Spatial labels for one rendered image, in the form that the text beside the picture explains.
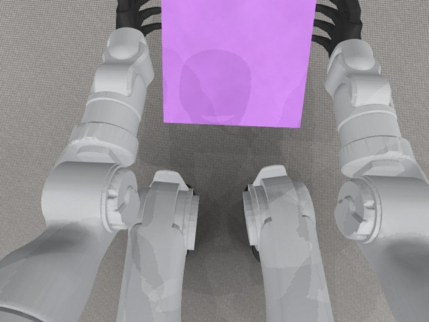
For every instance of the robot right thigh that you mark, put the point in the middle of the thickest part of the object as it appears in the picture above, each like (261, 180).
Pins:
(293, 274)

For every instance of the carton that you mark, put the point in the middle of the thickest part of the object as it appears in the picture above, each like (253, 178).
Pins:
(236, 62)

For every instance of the left robot shin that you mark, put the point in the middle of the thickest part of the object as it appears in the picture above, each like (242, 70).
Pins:
(160, 176)

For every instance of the robot right forearm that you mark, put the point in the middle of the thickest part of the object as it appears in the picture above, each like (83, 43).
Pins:
(371, 142)

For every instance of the robot left forearm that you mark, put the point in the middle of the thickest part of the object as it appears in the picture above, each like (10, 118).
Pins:
(108, 130)

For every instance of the right robot upper arm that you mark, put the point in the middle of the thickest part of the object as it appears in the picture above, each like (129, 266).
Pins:
(388, 218)

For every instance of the robot left hand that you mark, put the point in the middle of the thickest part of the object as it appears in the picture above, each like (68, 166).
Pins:
(129, 16)

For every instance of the left robot upper arm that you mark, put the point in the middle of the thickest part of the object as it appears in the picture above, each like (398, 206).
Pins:
(50, 279)

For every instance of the robot right hand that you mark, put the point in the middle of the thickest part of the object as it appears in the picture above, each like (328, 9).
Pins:
(347, 24)

